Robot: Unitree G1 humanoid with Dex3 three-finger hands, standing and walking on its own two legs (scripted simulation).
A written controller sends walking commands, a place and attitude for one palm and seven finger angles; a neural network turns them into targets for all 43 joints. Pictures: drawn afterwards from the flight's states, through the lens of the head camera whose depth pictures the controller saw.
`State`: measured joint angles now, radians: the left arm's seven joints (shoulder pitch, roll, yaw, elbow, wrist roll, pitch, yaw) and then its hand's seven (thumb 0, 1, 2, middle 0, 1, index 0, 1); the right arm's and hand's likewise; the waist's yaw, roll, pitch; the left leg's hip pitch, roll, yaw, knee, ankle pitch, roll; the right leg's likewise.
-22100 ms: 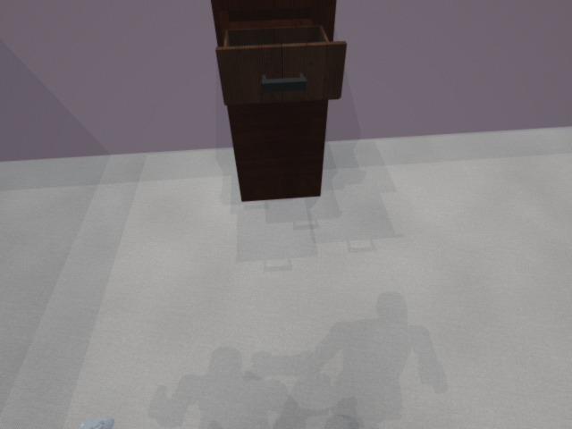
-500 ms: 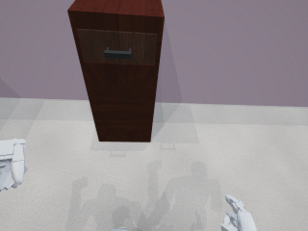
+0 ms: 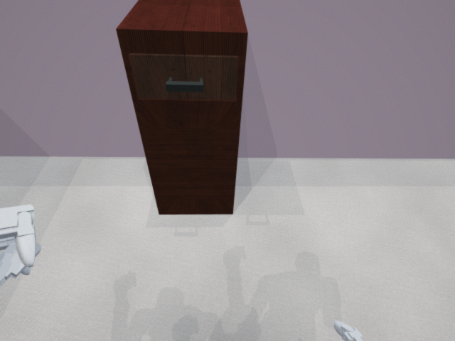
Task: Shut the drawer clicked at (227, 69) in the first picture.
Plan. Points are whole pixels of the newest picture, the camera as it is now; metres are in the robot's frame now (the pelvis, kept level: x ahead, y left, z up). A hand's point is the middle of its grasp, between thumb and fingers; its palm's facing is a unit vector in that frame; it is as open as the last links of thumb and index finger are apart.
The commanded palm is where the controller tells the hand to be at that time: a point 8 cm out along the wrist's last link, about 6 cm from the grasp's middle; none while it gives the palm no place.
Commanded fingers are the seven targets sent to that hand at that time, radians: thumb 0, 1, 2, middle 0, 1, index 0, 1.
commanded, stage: let the arm hang, fingers relaxed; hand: left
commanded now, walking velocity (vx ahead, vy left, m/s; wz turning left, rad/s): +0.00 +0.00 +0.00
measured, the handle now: (185, 83) +0.89 +0.19 +0.03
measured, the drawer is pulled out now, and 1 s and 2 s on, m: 0.00 0.00 0.00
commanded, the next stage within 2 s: look to check the result in 1.12 s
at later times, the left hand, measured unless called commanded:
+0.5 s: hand out of the picture -0.06 +0.21 -0.16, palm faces +0.11 -0.96 -0.24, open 4.3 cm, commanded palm none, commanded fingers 0.00 0.90 0.90 -0.40 -0.52 -0.40 -0.52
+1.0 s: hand out of the picture +0.01 +0.19 -0.16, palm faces +0.10 -0.97 -0.20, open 7.3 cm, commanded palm none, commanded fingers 0.00 0.90 0.90 -0.20 -0.30 -0.20 -0.30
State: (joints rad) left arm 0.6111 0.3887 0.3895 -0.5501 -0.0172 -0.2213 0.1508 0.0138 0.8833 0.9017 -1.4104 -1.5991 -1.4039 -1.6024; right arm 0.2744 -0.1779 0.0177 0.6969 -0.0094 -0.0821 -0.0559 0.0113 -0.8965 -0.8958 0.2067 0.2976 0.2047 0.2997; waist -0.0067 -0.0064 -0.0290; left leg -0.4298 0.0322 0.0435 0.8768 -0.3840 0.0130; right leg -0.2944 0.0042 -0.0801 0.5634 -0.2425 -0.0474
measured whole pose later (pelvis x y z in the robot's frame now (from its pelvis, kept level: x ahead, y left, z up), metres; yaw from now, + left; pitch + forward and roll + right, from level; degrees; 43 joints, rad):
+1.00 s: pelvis +0.00 +0.01 +0.01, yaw +4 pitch -1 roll +0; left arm 0.24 0.14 0.02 1.13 0.02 0.00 0.03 0.01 0.92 0.90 -0.21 -0.31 -0.20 -0.31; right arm 0.30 -0.12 -0.02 1.11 -0.02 0.01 -0.03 0.01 -0.91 -0.90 0.20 0.30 0.20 0.30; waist -0.01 0.02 0.03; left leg -0.24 -0.02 0.00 0.44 -0.17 0.02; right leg -0.23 0.01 0.01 0.44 -0.19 -0.01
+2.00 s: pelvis +0.04 +0.00 +0.02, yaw +3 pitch -1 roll +0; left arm 0.21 0.17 0.02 1.15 0.01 -0.01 0.03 0.01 0.90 0.90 -0.20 -0.30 -0.20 -0.30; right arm 0.24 -0.16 -0.01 1.14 -0.01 0.00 -0.03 0.00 -0.90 -0.90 0.20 0.30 0.20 0.30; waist -0.01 0.02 0.06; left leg -0.16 0.01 -0.01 0.39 -0.20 -0.01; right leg -0.15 0.04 0.00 0.39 -0.21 -0.04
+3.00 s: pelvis +0.04 +0.01 +0.02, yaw +3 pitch -2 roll +0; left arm 0.20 0.20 0.02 1.15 0.01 -0.01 0.02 0.01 0.90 0.90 -0.20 -0.30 -0.20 -0.30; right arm 0.22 -0.19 -0.01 1.15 -0.01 0.00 -0.03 0.00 -0.90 -0.90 0.20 0.30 0.20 0.30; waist -0.01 0.01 0.05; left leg -0.14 0.00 0.00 0.37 -0.20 0.00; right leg -0.13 0.03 0.01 0.36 -0.21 -0.02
